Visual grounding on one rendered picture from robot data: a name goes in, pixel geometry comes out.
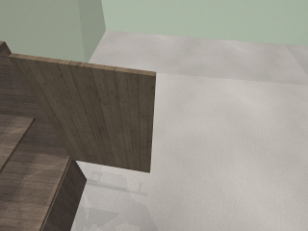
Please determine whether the cupboard door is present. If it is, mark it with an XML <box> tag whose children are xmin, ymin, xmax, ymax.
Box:
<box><xmin>9</xmin><ymin>53</ymin><xmax>157</xmax><ymax>173</ymax></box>

